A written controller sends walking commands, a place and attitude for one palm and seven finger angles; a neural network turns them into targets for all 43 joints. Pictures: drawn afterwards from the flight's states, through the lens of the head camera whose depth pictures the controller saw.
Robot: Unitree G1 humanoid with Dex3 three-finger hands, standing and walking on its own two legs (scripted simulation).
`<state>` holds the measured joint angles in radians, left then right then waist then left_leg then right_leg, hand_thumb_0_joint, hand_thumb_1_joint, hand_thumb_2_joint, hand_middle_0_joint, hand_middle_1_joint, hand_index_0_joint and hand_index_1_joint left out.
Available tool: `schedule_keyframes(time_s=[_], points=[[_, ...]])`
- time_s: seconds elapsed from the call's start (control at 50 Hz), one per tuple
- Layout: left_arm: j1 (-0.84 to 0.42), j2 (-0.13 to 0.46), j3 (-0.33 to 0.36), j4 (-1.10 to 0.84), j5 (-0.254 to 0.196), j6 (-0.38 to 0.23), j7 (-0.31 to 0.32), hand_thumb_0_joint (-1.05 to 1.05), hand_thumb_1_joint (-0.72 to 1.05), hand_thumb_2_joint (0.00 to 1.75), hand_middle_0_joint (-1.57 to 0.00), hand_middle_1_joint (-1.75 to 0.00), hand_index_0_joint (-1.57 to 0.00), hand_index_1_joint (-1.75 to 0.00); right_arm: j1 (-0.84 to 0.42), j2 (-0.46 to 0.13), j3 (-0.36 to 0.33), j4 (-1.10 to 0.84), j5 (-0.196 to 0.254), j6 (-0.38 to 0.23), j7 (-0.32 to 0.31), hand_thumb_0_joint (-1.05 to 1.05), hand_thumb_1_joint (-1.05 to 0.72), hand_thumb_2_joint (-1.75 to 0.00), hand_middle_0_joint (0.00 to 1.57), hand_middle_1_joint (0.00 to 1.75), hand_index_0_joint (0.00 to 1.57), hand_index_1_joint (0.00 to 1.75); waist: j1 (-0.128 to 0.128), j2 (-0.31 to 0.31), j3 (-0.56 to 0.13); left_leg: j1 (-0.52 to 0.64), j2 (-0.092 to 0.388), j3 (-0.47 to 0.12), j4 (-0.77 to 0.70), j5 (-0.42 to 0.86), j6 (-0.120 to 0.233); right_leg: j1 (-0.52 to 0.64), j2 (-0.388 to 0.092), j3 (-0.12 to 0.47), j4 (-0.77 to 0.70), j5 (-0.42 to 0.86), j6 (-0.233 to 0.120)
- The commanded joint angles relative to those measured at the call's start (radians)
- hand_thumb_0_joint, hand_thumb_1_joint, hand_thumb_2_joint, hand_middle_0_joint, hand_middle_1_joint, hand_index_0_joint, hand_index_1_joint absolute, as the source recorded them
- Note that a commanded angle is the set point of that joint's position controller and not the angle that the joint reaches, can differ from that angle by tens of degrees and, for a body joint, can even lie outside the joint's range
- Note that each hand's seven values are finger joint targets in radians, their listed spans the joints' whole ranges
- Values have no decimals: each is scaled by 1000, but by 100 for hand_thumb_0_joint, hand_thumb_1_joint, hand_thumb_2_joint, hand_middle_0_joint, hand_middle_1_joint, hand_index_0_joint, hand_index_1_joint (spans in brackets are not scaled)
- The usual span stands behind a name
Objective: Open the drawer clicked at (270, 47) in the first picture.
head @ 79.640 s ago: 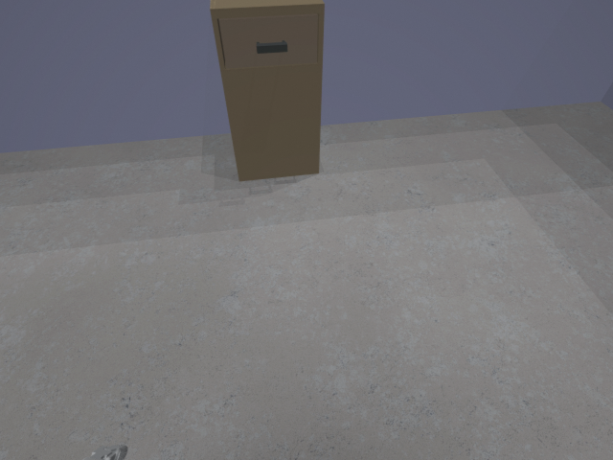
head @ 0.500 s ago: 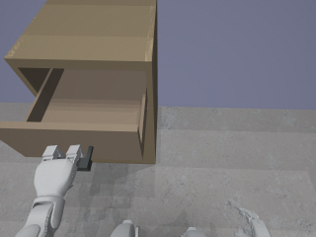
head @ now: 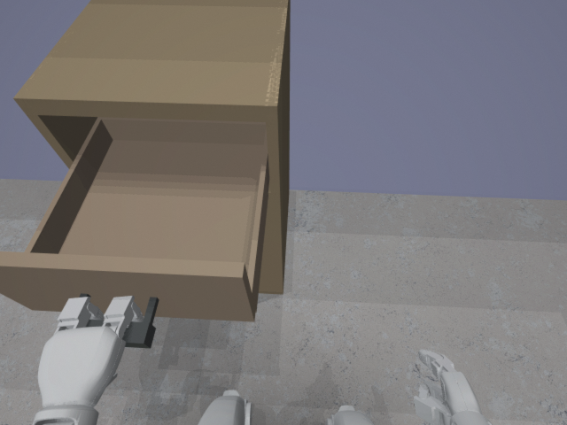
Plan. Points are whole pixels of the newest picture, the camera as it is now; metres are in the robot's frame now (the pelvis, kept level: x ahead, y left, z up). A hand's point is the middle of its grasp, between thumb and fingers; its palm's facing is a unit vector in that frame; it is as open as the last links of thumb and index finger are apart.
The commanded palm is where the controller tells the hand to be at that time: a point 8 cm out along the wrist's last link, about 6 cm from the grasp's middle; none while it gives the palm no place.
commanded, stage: pull the drawer open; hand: left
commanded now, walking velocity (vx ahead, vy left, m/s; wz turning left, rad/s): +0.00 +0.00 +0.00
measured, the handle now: (113, 317) +0.26 +0.26 -0.01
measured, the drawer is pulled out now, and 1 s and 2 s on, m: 0.27 0.30 0.30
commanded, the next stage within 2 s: open the thumb to release the handle in 0.52 s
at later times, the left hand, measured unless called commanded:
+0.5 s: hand (98, 390) +0.17 +0.25 -0.03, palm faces -0.07 -0.06 -1.00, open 6.2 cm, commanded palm +0.13 +0.25 +0.02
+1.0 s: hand (100, 384) +0.18 +0.25 -0.03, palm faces -0.02 -0.05 -1.00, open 9.7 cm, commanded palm +0.16 +0.26 +0.02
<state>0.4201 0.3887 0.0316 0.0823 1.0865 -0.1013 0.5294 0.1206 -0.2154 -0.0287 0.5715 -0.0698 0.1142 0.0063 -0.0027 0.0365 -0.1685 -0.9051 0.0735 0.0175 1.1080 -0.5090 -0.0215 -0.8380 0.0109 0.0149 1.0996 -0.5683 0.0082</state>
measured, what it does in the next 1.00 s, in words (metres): stands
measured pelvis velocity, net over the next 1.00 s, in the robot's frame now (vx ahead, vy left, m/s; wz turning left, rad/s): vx -0.02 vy -0.01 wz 0.03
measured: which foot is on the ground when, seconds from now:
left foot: down 0.00-1.00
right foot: down 0.00-1.00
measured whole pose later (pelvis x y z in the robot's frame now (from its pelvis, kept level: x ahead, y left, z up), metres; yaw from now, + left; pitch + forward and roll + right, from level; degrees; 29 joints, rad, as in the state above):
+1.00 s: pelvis -0.02 -0.01 -0.01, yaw +2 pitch +16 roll -1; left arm 0.37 0.40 0.02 0.11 1.07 -0.11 0.53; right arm 0.11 -0.21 -0.01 0.60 -0.06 0.11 -0.05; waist 0.03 0.04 -0.16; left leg -0.94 0.06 -0.02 1.13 -0.48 -0.03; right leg -0.87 0.01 -0.01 1.14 -0.56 -0.01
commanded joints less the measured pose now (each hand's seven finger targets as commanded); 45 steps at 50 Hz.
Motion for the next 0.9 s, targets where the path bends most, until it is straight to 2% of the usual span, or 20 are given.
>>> schedule_keyframes(time_s=[0.0, 0.04, 0.1, 0.18, 0.26, 0.28, 0.3, 0.34, 0.48, 0.56, 0.58, 0.6, 0.62, 0.64, 0.68, 0.7, 0.76, 0.78, 0.8, 0.88], points=[[168, 146, 129, -189, -27, 0, 63, 0, 90, 90, -40, -135, -40, -135, -51, -119, -49, -145, -4, -40, -2, 0, -90, -90, 20, 30, 20, 30, 63, 19, -251, 284, -74, 8, -92, 412, 42, 66, 39, -49, -121, 483, -55], [205, 153, 139, -212, -30, -2, 67, 0, 90, 90, -40, -135, -40, -135, -57, -116, -48, -157, -4, -40, 0, 0, -90, -90, 20, 30, 20, 30, 70, 41, -251, 280, -72, 4, -92, 432, 42, 74, 38, -54, -112, 489, -58], [239, 152, 140, -219, -34, -9, 68, 0, 90, 90, -40, -135, -40, -135, -62, -115, -47, -160, -7, -33, 5, 0, -90, -90, 20, 30, 20, 30, 70, 9, -243, 267, -76, 7, -83, 395, 42, 60, 37, -47, -115, 472, -56], [275, 156, 156, -224, -34, -18, 71, 0, 90, 90, -40, -135, -40, -135, -69, -109, -50, -168, -6, -33, 2, 0, -90, -90, 20, 30, 20, 30, 76, 12, -222, 246, -76, 5, -79, 366, 44, 54, 37, -51, -108, 451, -58], [347, 152, 157, -248, -37, -32, 70, 0, 90, 90, -40, -135, -40, -135, -79, -104, -44, -176, -8, -30, 12, 0, -90, -90, 20, 30, 20, 30, 96, 48, -249, 259, -76, 5, -77, 387, 40, 41, 38, -46, -94, 427, -62], [361, 137, 137, -258, -39, -27, 67, 0, 90, 90, -40, -135, -40, -135, -79, -105, -48, -183, -5, -32, 14, 0, -90, -90, 20, 30, 20, 30, 92, 62, -235, 256, -73, 4, -78, 385, 42, 41, 38, -55, -96, 426, -63], [354, 157, 153, -275, -43, -28, 67, 0, 90, 90, -40, -135, -40, -135, -81, -106, -46, -182, -9, -27, 16, 0, -90, -90, 20, 30, 20, 30, 93, 40, -247, 256, -74, 5, -74, 387, 42, 42, 39, -46, -97, 436, -63], [394, 151, 158, -267, -49, -24, 64, 0, 90, 90, -40, -135, -40, -135, -92, -100, -45, -189, -4, -28, 16, 0, -90, -90, 20, 30, 20, 30, 100, 48, -249, 244, -72, 2, -80, 394, 42, 60, 37, -53, -93, 437, -64], [376, 146, 146, -258, -43, -18, 64, 0, 90, 90, -40, -135, -40, -135, -84, -104, -46, -197, -6, -28, 17, 0, -90, -90, 20, 30, 20, 30, 85, 37, -210, 231, -69, 0, -78, 346, 44, 27, 39, -58, -97, 396, -63], [383, 166, 175, -266, -46, -27, 68, 0, 90, 90, -40, -135, -40, -135, -82, -103, -45, -189, -8, -29, 15, 0, -90, -90, 20, 30, 20, 30, 95, 31, -256, 239, -73, 5, -69, 377, 43, 39, 37, -44, -88, 436, -62], [399, 156, 168, -260, -47, -26, 68, 0, 90, 90, -40, -135, -40, -135, -80, -102, -48, -190, -5, -31, 14, 0, -90, -90, 20, 30, 20, 30, 92, 38, -240, 232, -72, 5, -68, 381, 44, 50, 37, -50, -90, 452, -63], [-11, 218, 172, -274, -25, -29, 80, 0, 90, 90, -40, -135, -40, -135, -71, -132, -40, -145, -17, -25, 2, 0, -90, -90, 20, 30, 20, 30, -7, 13, -202, 203, -68, -8, -30, 299, 44, -69, 25, -35, -87, 404, -51], [-3, 212, 209, -244, -17, -37, 90, 0, 83, 87, -40, -134, -40, -134, -57, -122, -52, -141, -21, -36, -12, 0, -90, -90, 20, 30, 20, 30, 27, 30, -226, 194, -70, -3, -30, 269, 45, -45, 28, -51, -84, 369, -49], [11, 217, 211, -222, -15, -33, 99, 0, 76, 84, -39, -134, -39, -134, -56, -125, -50, -142, -20, -43, -19, 0, -90, -90, 20, 30, 20, 30, 26, 22, -214, 195, -71, -5, -35, 264, 47, -48, 30, -57, -91, 354, -51], [58, 176, 182, -184, -21, -26, 100, 0, 62, 78, -38, -132, -38, -132, -44, -124, -57, -138, -14, -50, -21, 0, -90, -90, 20, 30, 20, 30, 34, 29, -241, 217, -72, -1, -37, 281, 47, -39, 33, -61, -91, 364, -54], [41, 202, 200, -199, -26, -19, 103, 0, 55, 75, -38, -131, -38, -131, -46, -126, -56, -134, -12, -46, -21, 0, -90, -90, 20, 30, 20, 30, 42, 24, -272, 225, -76, 3, -42, 289, 44, -21, 29, -55, -95, 369, -52], [10, 210, 194, -180, -24, 15, 95, 0, 34, 66, -36, -129, -36, -129, -55, -125, -52, -124, -4, -38, -31, 0, -90, -90, 20, 30, 20, 30, 43, 17, -290, 239, -79, 6, -59, 281, 43, -3, 30, -51, -109, 356, -50], [9, 194, 170, -159, -26, 30, 88, 0, 27, 63, -35, -128, -35, -128, -51, -124, -52, -127, 1, -42, -35, 0, -90, -90, 20, 30, 20, 30, 36, 9, -256, 232, -78, 5, -66, 262, 46, 5, 30, -58, -124, 349, -49], [-20, 214, 184, -158, -29, 36, 82, 0, 20, 60, -35, -127, -35, -127, -59, -124, -46, -120, 3, -37, -41, 0, -90, -90, 20, 30, 20, 30, 38, -17, -259, 226, -80, 7, -74, 248, 45, 11, 29, -52, -135, 331, -46], [-47, 219, 167, -96, -37, 52, 46, 0, -8, 48, -33, -124, -33, -124, -64, -121, -36, -113, 12, -46, -61, 0, -90, -90, 20, 30, 20, 30, 35, -33, -195, 198, -81, 12, -92, 191, 52, 31, 27, -45, -174, 289, -42]])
